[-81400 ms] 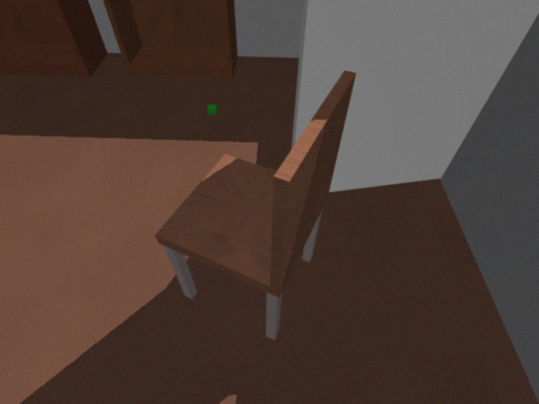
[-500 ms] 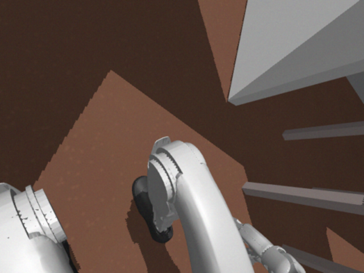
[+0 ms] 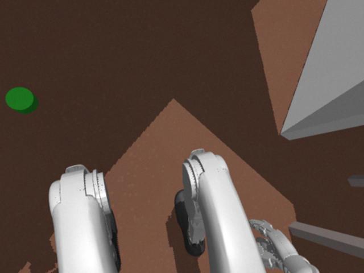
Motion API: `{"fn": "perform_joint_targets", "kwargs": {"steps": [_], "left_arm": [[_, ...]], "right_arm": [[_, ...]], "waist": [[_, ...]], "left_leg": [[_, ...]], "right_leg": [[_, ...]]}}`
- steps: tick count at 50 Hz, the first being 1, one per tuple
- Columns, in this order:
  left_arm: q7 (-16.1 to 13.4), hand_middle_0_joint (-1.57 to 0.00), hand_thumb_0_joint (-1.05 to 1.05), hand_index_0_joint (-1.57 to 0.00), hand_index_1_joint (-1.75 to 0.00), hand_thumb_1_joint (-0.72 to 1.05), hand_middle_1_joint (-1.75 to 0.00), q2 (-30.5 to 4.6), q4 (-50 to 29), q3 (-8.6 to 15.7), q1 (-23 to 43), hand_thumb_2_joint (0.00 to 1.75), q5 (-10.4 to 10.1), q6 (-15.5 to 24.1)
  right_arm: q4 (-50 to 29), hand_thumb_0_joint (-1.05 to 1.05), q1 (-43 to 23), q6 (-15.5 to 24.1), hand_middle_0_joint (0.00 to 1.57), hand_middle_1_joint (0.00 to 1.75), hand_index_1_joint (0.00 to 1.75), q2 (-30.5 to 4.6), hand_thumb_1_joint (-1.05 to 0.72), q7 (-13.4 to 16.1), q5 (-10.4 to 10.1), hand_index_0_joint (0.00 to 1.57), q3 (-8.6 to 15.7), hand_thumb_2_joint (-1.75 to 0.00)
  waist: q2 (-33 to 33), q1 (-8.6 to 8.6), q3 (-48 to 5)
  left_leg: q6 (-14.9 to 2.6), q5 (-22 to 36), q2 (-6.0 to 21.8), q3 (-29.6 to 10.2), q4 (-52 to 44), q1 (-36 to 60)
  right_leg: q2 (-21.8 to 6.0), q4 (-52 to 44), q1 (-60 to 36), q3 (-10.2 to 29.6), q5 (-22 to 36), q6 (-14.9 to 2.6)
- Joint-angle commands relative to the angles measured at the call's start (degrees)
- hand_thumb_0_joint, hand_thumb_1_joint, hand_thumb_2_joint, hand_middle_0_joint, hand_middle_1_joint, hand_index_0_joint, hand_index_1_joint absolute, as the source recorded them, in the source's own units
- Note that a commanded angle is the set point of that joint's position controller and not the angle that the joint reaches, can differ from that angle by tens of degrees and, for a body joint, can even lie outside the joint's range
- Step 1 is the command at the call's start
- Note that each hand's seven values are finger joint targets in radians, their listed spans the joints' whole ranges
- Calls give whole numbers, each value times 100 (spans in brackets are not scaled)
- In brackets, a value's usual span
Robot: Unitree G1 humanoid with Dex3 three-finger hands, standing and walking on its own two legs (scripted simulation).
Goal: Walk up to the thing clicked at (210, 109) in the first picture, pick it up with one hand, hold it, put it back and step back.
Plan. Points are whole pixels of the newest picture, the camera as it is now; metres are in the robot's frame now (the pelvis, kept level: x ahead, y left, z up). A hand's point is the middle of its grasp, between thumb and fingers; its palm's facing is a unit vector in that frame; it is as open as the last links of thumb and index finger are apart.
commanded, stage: go down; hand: left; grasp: from above
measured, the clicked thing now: (22, 100) +0.51 +0.37 -0.33
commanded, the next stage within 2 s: none
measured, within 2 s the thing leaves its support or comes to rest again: neither
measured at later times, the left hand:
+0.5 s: hand out of the picture +0.46 +0.38 +0.02, palm faces -0.42 -0.10 -0.90, open 13.9 cm
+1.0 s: hand out of the picture +0.46 +0.39 +0.09, palm faces -0.43 -0.11 -0.90, open 13.9 cm
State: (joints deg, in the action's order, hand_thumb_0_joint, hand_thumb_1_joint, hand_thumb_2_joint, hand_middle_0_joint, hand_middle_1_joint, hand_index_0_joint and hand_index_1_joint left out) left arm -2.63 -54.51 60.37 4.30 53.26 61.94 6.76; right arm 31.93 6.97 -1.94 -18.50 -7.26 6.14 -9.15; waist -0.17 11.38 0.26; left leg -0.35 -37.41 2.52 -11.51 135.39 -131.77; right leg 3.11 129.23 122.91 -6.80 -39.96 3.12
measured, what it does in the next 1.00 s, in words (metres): rises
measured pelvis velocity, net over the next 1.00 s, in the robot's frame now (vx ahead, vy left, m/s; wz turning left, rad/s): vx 0.00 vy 0.00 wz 0.10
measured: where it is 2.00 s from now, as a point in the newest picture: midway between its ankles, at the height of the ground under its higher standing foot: (151, 242)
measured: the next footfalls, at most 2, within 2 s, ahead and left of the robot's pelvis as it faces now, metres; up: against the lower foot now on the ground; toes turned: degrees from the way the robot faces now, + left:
none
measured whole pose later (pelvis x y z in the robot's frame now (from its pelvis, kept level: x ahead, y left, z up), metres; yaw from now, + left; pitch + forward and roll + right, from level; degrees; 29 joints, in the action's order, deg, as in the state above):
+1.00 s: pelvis +0.00 +0.00 +0.14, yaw +5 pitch +34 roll -8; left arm 4.3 -52.4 63.3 4.7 54.6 62.7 15.6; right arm 37.1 11.3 -4.8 -15.0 0.7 2.3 -5.2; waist 1.3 11.6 -6.7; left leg -0.6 -33.7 3.3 -5.7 108.1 -109.1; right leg 1.7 104.3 103.0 -3.3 -35.7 2.4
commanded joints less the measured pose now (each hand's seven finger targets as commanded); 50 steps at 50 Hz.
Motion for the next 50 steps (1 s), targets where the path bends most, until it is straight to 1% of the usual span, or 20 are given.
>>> {"fn": "perform_joint_targets", "kwargs": {"steps": [1,4,7,10,14,16,19,22,25,27,31,32,33,38,40,41,44,45,46,50], "left_arm": [[229,-5,0,-7,-109,-50,-112,-1724,-1335,340,1911,94,-156,-31],[441,-5,0,-8,-110,-49,-113,-1580,-1292,269,1872,93,-230,82],[578,-5,0,-8,-110,-50,-113,-1594,-1281,311,1752,93,-244,189],[654,-4,0,-7,-110,-51,-113,-1626,-1321,327,1904,93,-284,280],[651,-4,0,-7,-110,-51,-113,-1717,-1239,420,1932,93,-276,370],[643,-4,0,-7,-110,-51,-113,-1796,-1441,500,2039,92,-275,426],[657,-4,0,-6,-109,-54,-111,-1799,-1297,533,1992,95,-285,476],[655,-4,0,-7,-109,-52,-112,-1860,-1320,579,1999,93,-195,531],[639,-4,0,-7,-109,-53,-111,-1830,-1213,606,1998,94,-257,579],[640,-5,0,-7,-109,-53,-111,-1697,-1109,516,1980,95,-231,610],[616,-5,0,-7,-109,-53,-111,-1746,-905,532,1965,94,-206,671],[618,-5,0,-7,-109,-52,-112,-1661,-1015,477,2014,94,-200,698],[606,-5,0,-7,-109,-52,-112,-1787,-859,545,1972,94,-201,703],[564,-5,0,-7,-109,-53,-112,-1747,-854,549,2030,94,-165,805],[549,-4,0,-7,-109,-52,-112,-1731,-819,512,2047,93,-125,843],[541,-5,0,-8,-109,-52,-113,-1634,-712,448,2060,93,-95,850],[490,-5,0,-8,-109,-51,-112,-1659,-722,481,2068,93,-63,874],[471,-5,0,-7,-109,-52,-112,-1653,-730,480,2141,94,-46,877],[458,-5,0,-8,-109,-52,-112,-1536,-776,414,2211,93,-43,878],[393,-5,0,-7,-109,-53,-112,-1597,-735,486,2175,95,-10,889]], "right_arm": [[-63,0,1273,-188,20,30,30,-1392,-91,215,-147,20,676,-90],[-20,0,1287,-242,20,30,30,-1336,-91,325,-195,20,645,-90],[-52,0,1291,-298,20,30,30,-1262,-91,407,-231,20,651,-90],[-59,0,1315,-328,20,30,30,-1168,-91,479,-259,20,637,-90],[-45,0,1343,-337,20,30,30,-1118,-91,579,-294,20,675,-90],[-28,0,1369,-337,20,30,30,-1088,-91,617,-326,20,699,-90],[39,0,1411,-329,20,30,30,-1073,-91,671,-351,20,721,-90],[64,0,1515,-330,20,30,30,-1036,-91,712,-359,20,757,-90],[121,0,1509,-313,20,30,30,-1015,-91,749,-375,20,765,-90],[150,0,1523,-305,20,30,30,-976,-91,771,-378,20,754,-90],[186,0,1502,-283,20,30,30,-950,-91,808,-377,20,755,-90],[165,0,1523,-277,20,30,30,-924,-91,815,-373,20,753,-90],[202,0,1505,-266,20,30,30,-921,-91,823,-377,20,760,-90],[272,0,1549,-252,20,30,30,-869,-91,844,-363,20,775,-90],[310,0,1529,-246,20,30,30,-880,-91,858,-367,20,801,-90],[334,0,1534,-246,20,30,30,-864,-91,860,-361,20,788,-90],[347,0,1481,-243,20,30,30,-865,-91,856,-373,20,820,-90],[348,0,1465,-245,20,30,30,-877,-91,857,-382,20,827,-90],[372,0,1468,-240,20,30,30,-860,-91,853,-378,20,815,-90],[442,0,1485,-229,20,30,30,-869,-91,842,-376,20,865,-90]], "waist": [[1897,158,-4226],[1829,208,-3971],[1797,64,-4040],[1871,72,-4191],[1823,26,-4156],[1892,-22,-4398],[1878,-14,-4393],[1799,-67,-4674],[1808,-50,-4468],[1717,-9,-4257],[1662,-13,-4191],[1658,-16,-4273],[1576,-38,-4251],[1547,-53,-4424],[1600,-69,-4393],[1651,-1,-4253],[1684,-73,-4210],[1780,-40,-4247],[1890,1,-4254],[1827,-18,-4399]], "left_leg": [[-142,883,-18,501,-1723,3322],[-149,820,-31,427,-1949,3429],[-170,832,-36,501,-2199,3634],[-195,755,-11,535,-2436,3797],[-199,418,4,550,-2770,3906],[-203,547,0,578,-2885,4125],[-201,637,17,538,-3060,4340],[-226,900,8,600,-3133,4573],[-222,797,21,557,-3356,4680],[-230,654,27,566,-3452,4614],[-231,454,12,610,-3615,4638],[-229,495,10,622,-3660,4715],[-236,507,-6,659,-3640,4684],[-237,923,-28,729,-3692,4991],[-223,916,-20,714,-3806,5173],[-212,885,-18,705,-3856,5116],[-197,739,9,633,-4086,5338],[-179,698,22,577,-4190,5466],[-170,816,22,574,-4188,5508],[-159,1133,23,537,-4274,5841]], "right_leg": [[177,-1642,-1883,-205,1261,-543],[128,-1745,-1768,-210,1219,-550],[93,-1922,-1950,-144,1260,-538],[97,-2052,-2119,-96,1286,-504],[78,-2268,-2230,-58,1067,-496],[55,-2342,-2332,-27,1174,-489],[30,-2429,-2384,-3,1236,-480],[34,-2594,-2589,36,1383,-481],[4,-2722,-2598,49,1316,-474],[1,-2843,-2635,46,1222,-469],[-10,-3068,-2851,89,1087,-463],[6,-3128,-2946,89,1112,-468],[-5,-3199,-3011,115,1100,-460],[-20,-3410,-3252,164,1327,-466],[-17,-3501,-3232,173,1315,-478],[-20,-3512,-3217,161,1307,-478],[-29,-3617,-3292,156,1232,-475],[-29,-3605,-3240,140,1212,-478],[-24,-3600,-3237,138,1302,-479],[-37,-3728,-3337,147,1450,-475]]}}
